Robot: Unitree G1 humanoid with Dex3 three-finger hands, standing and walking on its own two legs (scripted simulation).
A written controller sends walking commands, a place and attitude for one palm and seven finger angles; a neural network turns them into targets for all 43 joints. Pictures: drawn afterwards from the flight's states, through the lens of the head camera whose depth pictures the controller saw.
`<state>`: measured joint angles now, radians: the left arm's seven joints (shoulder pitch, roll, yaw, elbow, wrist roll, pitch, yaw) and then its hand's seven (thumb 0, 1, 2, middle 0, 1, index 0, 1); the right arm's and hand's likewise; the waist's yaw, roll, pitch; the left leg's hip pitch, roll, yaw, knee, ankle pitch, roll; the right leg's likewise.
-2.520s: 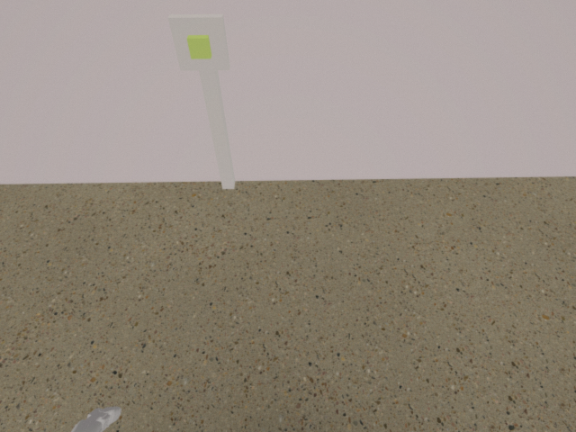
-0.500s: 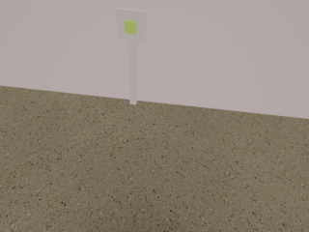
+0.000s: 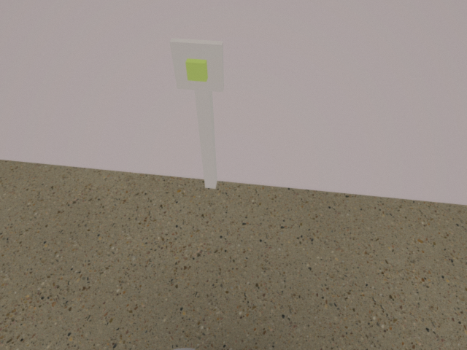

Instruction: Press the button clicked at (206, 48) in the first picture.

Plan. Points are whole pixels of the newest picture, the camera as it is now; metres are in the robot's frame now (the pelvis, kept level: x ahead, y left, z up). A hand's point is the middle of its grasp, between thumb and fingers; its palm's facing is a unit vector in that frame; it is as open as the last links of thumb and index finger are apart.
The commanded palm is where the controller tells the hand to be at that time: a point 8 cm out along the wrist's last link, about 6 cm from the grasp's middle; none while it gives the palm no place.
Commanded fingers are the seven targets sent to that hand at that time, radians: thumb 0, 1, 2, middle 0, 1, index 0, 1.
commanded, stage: walk to a spot facing it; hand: left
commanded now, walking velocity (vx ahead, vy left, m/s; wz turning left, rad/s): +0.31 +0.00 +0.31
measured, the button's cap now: (197, 69) +1.01 +0.17 -0.03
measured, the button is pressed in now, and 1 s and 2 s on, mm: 0 0 0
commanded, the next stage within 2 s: turn to face it in 0.12 s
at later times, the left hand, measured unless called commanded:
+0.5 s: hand out of the picture +0.11 +0.19 -0.17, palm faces +0.15 -0.98 -0.13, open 7.4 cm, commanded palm none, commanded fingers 0.00 0.90 0.90 -0.20 -0.30 -0.20 -0.30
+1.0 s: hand (154, 300) +0.25 +0.18 -0.14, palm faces +0.01 -0.98 -0.21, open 7.3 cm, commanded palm none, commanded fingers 0.00 0.90 0.90 -0.20 -0.30 -0.20 -0.30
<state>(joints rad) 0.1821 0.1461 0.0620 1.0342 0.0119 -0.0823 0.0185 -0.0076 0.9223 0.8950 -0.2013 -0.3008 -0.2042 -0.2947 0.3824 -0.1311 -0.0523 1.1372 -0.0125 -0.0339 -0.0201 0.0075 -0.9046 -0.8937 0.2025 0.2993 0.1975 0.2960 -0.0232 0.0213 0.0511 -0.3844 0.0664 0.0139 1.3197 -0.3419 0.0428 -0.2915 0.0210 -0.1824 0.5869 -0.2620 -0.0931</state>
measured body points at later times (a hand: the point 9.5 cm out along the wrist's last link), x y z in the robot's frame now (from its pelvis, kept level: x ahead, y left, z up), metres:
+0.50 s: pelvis +0.19 +0.05 +0.01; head +0.22 +0.07 +0.45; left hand +0.10 +0.25 -0.16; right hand +0.32 -0.15 -0.13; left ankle +0.25 +0.14 -0.72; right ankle +0.13 -0.08 -0.65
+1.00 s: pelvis +0.25 +0.01 +0.02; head +0.25 -0.01 +0.47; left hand +0.25 +0.23 -0.13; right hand +0.23 -0.23 -0.15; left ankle +0.25 +0.15 -0.67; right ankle +0.23 -0.08 -0.72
